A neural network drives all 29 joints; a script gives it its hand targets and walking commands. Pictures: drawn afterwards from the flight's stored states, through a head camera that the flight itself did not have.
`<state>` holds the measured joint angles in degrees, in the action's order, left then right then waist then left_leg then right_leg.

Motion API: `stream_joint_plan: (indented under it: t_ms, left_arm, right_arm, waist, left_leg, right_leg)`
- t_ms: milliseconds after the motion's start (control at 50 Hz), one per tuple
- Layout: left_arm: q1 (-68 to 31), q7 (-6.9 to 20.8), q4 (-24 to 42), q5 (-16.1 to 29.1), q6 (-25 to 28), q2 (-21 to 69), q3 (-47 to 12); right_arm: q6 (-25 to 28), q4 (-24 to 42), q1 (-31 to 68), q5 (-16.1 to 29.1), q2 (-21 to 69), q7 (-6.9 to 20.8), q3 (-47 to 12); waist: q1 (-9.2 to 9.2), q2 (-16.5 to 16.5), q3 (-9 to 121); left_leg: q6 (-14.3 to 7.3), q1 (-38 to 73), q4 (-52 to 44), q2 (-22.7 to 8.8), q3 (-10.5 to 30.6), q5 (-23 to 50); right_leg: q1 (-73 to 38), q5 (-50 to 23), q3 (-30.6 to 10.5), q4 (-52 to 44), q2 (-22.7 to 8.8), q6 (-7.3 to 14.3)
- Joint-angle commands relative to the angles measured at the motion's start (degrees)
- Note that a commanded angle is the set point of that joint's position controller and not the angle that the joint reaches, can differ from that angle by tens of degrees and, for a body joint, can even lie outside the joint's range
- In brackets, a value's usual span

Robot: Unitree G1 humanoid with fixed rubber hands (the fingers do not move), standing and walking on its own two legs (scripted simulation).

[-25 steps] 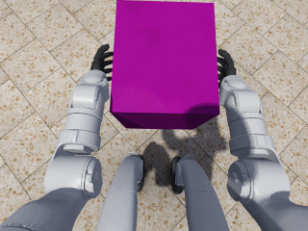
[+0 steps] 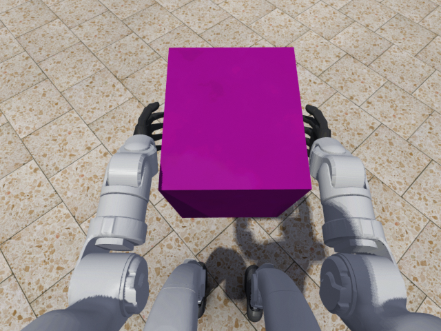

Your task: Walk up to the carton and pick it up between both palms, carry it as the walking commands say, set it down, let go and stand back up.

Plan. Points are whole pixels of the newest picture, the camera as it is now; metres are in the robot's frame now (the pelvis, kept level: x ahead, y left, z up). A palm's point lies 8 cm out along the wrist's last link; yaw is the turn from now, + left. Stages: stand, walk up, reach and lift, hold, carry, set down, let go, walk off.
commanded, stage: reach and lift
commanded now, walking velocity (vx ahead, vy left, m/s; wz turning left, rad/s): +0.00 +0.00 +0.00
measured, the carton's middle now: (230, 143) +0.44 +0.00 -0.03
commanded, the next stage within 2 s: hold in 1.26 s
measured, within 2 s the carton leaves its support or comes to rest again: neither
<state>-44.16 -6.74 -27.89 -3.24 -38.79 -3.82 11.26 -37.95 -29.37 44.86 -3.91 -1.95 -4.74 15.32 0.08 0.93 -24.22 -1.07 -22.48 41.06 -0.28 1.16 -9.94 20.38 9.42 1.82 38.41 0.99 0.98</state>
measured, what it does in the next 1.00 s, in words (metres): shifts its weight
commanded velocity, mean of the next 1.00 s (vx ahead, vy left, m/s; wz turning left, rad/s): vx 0.00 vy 0.00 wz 0.00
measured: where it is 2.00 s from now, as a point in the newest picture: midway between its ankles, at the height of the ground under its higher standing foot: (225, 301)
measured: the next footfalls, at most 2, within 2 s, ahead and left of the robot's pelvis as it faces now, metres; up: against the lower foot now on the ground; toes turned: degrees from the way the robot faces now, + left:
none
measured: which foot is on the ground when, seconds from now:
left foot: down 0.00-1.00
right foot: down 0.00-1.00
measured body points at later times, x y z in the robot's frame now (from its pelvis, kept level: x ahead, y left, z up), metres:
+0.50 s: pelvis +0.05 -0.01 +0.02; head +0.00 -0.01 +0.46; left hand +0.41 +0.14 +0.08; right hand +0.40 -0.18 +0.08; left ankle +0.14 +0.11 -0.71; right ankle +0.13 -0.12 -0.71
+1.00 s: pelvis +0.10 +0.00 +0.03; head +0.04 +0.00 +0.48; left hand +0.39 +0.17 +0.06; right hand +0.41 -0.15 +0.06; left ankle +0.14 +0.11 -0.71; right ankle +0.13 -0.12 -0.71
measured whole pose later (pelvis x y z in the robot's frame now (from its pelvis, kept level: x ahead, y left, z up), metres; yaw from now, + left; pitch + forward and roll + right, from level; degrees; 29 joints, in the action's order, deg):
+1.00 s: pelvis +0.10 +0.00 +0.03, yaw +0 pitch -2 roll -1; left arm -15.6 -0.6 -18.1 -14.0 -47.0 4.3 10.9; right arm -44.5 -25.2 19.9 -11.3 4.2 0.1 10.8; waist 0.1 1.1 7.1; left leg -0.5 -16.6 31.0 -0.2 1.3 -12.9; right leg 13.9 11.8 1.7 27.3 1.0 0.8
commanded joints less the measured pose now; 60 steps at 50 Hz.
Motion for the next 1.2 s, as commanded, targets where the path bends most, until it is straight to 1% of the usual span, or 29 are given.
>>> stream_joint_plan:
  t_ms: [0,40,60,80,120,140,180,240,260,280,300,320,380,420,460,480,540,560,600,640,700,720,740,780,840,960,1000,1140,1180]
  left_arm:
    - [-47.9,23.3,22.2,13.0,4.2,67.5,-35.4]
    - [-44.9,23.1,19.1,11.6,3.3,68.2,-34.0]
    - [-42.5,22.9,17.2,11.6,3.1,69.2,-33.1]
    - [-41.4,23.0,15.0,10.3,2.8,69.1,-31.5]
    - [-39.3,23.4,7.3,8.1,2.1,71.2,-27.9]
    - [-40.9,23.7,7.8,8.0,2.1,71.8,-26.8]
    - [-41.0,24.0,-2.2,5.7,1.9,74.1,-22.5]
    - [-40.9,24.9,-11.7,1.2,2.2,72.2,-12.1]
    - [-40.4,25.0,-13.3,0.1,1.9,71.0,-10.0]
    - [-39.5,25.2,-14.1,-0.7,1.8,70.1,-8.3]
    - [-37.1,25.4,-14.5,-0.3,1.9,71.0,-7.8]
    - [-34.6,25.4,-13.3,-0.4,1.8,70.0,-7.7]
    - [-34.1,25.8,-5.9,2.5,2.0,69.6,-11.6]
    - [-42.3,26.3,-6.2,2.7,2.7,69.5,-11.7]
    - [-46.1,26.8,-9.7,1.6,3.7,68.0,-9.2]
    - [-46.2,26.8,-9.0,2.4,4.0,68.6,-9.9]
    - [-39.3,26.9,-6.6,2.5,3.4,68.0,-11.3]
    - [-38.1,26.9,-6.1,3.5,3.2,69.2,-13.0]
    - [-34.2,26.8,-0.8,4.6,3.1,68.8,-15.9]
    - [-32.5,26.5,4.2,5.8,2.6,69.3,-20.1]
    - [-25.9,26.1,10.3,8.0,0.9,70.4,-25.7]
    - [-24.6,26.1,13.1,9.1,0.3,71.1,-27.7]
    - [-22.4,25.8,16.7,9.8,-0.2,71.6,-30.2]
    - [-18.5,25.4,19.9,11.4,-1.3,72.4,-33.6]
    - [-17.2,24.5,24.5,12.5,-2.1,73.4,-36.7]
    - [-17.4,23.6,25.1,12.6,-2.2,74.9,-37.7]
    - [-16.4,23.4,21.8,11.0,-2.3,74.0,-35.6]
    - [-20.8,23.5,19.0,10.2,-1.2,73.9,-34.5]
    - [-19.9,23.5,18.1,9.9,-0.9,73.0,-33.8]
  right_arm:
    - [3.1,22.5,41.9,11.8,70.4,16.1,-31.8]
    - [2.4,20.3,40.5,10.8,68.5,16.3,-30.7]
    - [2.6,22.0,41.4,11.2,68.7,16.3,-31.4]
    - [2.1,18.0,39.5,10.4,69.6,16.5,-30.2]
    - [1.7,12.9,39.6,8.6,69.1,17.6,-27.0]
    - [1.7,12.5,39.2,8.2,69.4,18.3,-26.5]
    - [1.1,2.5,40.0,5.7,67.7,20.0,-21.4]
    - [0.4,-7.0,40.4,1.8,65.9,21.8,-14.3]
    - [0.1,-9.7,40.2,0.6,65.3,22.1,-11.9]
    - [0.1,-10.7,40.4,0.9,65.9,22.5,-12.0]
    - [0.6,-8.0,40.3,1.8,66.3,22.7,-13.4]
    - [0.6,-6.6,39.7,2.7,67.6,22.8,-15.4]
    - [1.1,0.2,37.8,5.6,69.9,22.5,-21.1]
    - [1.6,-0.9,44.3,5.6,69.9,22.6,-20.2]
    - [2.2,-5.3,47.1,4.9,70.9,22.9,-18.0]
    - [2.2,-7.0,44.9,4.5,70.5,22.7,-17.1]
    - [2.5,-2.2,42.1,6.1,71.1,22.5,-20.4]
    - [2.5,-1.7,39.4,6.5,71.7,22.6,-21.8]
    - [2.1,2.0,36.4,8.5,73.5,22.3,-25.7]
    - [1.8,6.0,33.2,9.6,74.2,22.0,-28.7]
    - [0.7,9.5,23.9,10.9,75.9,20.9,-31.9]
    - [0.1,10.7,20.5,11.1,76.1,20.5,-32.8]
    - [-0.3,13.0,17.9,11.8,76.8,20.2,-34.6]
    - [-0.7,18.1,15.2,12.3,76.0,19.6,-36.2]
    - [-1.5,20.3,12.3,11.7,74.1,19.5,-35.7]
    - [-1.9,21.2,11.6,9.9,71.9,20.3,-34.3]
    - [-1.6,20.7,14.9,10.0,70.7,20.6,-33.6]
    - [-1.2,14.6,15.5,8.5,71.5,21.2,-31.6]
    - [-0.8,14.6,16.1,8.8,72.0,21.2,-32.4]
  waist:
    - [-4.0,1.7,110.5]
    - [-4.02,2.0,103.7]
    - [-3.63,0.3,100.1]
    - [-2.56,1.5,92.0]
    - [-2.95,1.0,77.9]
    - [-2.46,1.2,73.6]
    - [-3.76,3.1,54.1]
    - [-2.62,3.2,45.4]
    - [-2.84,3.0,44.3]
    - [-1.16,4.1,43.9]
    - [-1.24,1.8,45.7]
    - [0.91,1.3,47.4]
    - [2.88,-1.0,56.1]
    - [1.77,-0.9,53.3]
    - [2.73,-0.3,51.0]
    - [0.5,-1.8,51.7]
    - [3.41,0.8,55.0]
    - [2.21,-0.9,55.9]
    - [3.1,-3.5,60.7]
    - [2.87,-2.3,65.0]
    - [1.83,-2.0,66.9]
    - [-0.15,-2.6,66.2]
    - [0.13,-1.8,66.9]
    - [-1.97,-2.5,68.2]
    - [-4.18,0.2,62.6]
    - [-4.58,-0.6,57.1]
    - [-2.54,1.3,54.6]
    - [-1.86,2.2,48.8]
    - [-1.35,0.8,49.5]
  left_leg:
    - [-0.3,27.3,-10.9,6.5,3.4,3.2]
    - [0.0,25.5,-11.6,6.2,3.6,2.3]
    - [-0.2,24.0,-11.4,6.2,3.6,1.4]
    - [-0.3,21.2,-11.8,5.9,3.3,-0.6]
    - [-0.6,17.1,-13.7,4.5,4.2,-7.8]
    - [-0.6,16.3,-14.6,3.8,4.6,-10.8]
    - [-0.3,7.1,-17.4,1.7,5.4,-21.4]
    - [-1.2,2.7,-20.7,0.5,5.6,-31.8]
    - [-1.3,3.3,-21.7,0.5,5.0,-32.3]
    - [-1.2,3.4,-21.9,0.8,4.0,-31.2]
    - [-1.1,6.6,-20.7,0.8,4.5,-28.3]
    - [-1.0,8.7,-20.0,1.8,3.0,-22.3]
    - [-0.9,13.6,-17.8,4.3,0.8,-10.6]
    - [-2.0,9.9,-18.0,3.7,1.2,-20.2]
    - [-2.5,9.3,-17.7,3.3,1.3,-25.1]
    - [-2.2,10.2,-17.2,3.1,1.6,-21.2]
    - [-1.1,10.2,-16.8,3.9,0.3,-14.2]
    - [-0.8,11.8,-16.4,4.3,0.0,-10.6]
    - [-0.9,12.9,-15.7,5.1,0.2,-4.6]
    - [-0.4,14.2,-15.5,5.6,0.4,0.1]
    - [0.2,14.7,-15.9,5.8,1.7,8.5]
    - [0.3,14.6,-15.9,6.0,2.0,10.5]
    - [0.8,15.9,-16.2,6.0,2.3,14.1]
    - [1.2,16.9,-16.6,5.8,3.5,17.2]
    - [1.6,17.6,-17.3,5.5,4.0,18.0]
    - [1.3,17.8,-17.5,4.7,4.6,12.1]
    - [1.5,15.9,-17.9,5.0,3.8,7.9]
    - [0.8,13.5,-18.4,4.3,3.3,-1.3]
    - [0.7,13.8,-18.3,4.5,3.2,-2.4]
  right_leg:
    - [-27.3,-5.8,-7.7,-8.3,3.3,0.4]
    - [-25.5,-5.0,-7.6,-8.8,3.0,0.8]
    - [-25.6,-4.0,-7.6,-8.8,2.7,0.7]
    - [-22.7,-1.2,-8.0,-9.5,1.9,1.0]
    - [-18.2,5.4,-6.8,-10.5,1.3,0.7]
    - [-18.2,8.3,-6.8,-11.0,1.6,0.9]
    - [-13.5,15.1,-4.8,-10.4,1.9,0.6]
    - [-16.1,21.0,-4.2,-10.7,2.6,0.0]
    - [-16.2,20.1,-3.0,-10.7,3.1,-0.5]
    - [-17.1,19.4,-3.2,-10.9,3.0,-0.5]
    - [-16.5,17.7,-3.8,-11.2,3.0,-0.9]
    - [-16.9,13.8,-3.8,-12.2,3.0,-0.8]
    - [-20.5,6.0,-5.4,-13.7,2.6,-0.8]
    - [-17.4,16.6,-5.0,-12.9,2.4,-0.8]
    - [-14.2,25.1,-6.4,-14.3,0.9,-0.1]
    - [-13.3,23.0,-6.0,-14.8,1.1,-0.3]
    - [-17.3,13.2,-5.4,-14.4,1.6,-0.7]
    - [-16.8,9.8,-5.4,-14.7,1.4,-0.6]
    - [-20.6,2.3,-5.4,-14.2,1.7,-1.0]
    - [-23.3,-4.1,-5.7,-13.5,1.8,-0.6]
    - [-28.5,-17.5,-6.2,-12.6,1.9,-0.8]
    - [-29.7,-22.1,-6.2,-12.3,1.7,-1.1]
    - [-31.6,-26.3,-6.3,-12.2,2.0,-1.1]
    - [-33.6,-31.1,-6.7,-12.2,2.1,-1.2]
    - [-30.6,-26.6,-6.6,-13.2,2.4,-0.8]
    - [-25.9,-15.6,-6.2,-14.3,2.9,-0.2]
    - [-24.5,-10.9,-6.2,-14.4,2.7,0.1]
    - [-20.7,-2.1,-5.9,-14.3,2.6,0.2]
    - [-20.2,-1.0,-5.9,-14.3,2.5,0.2]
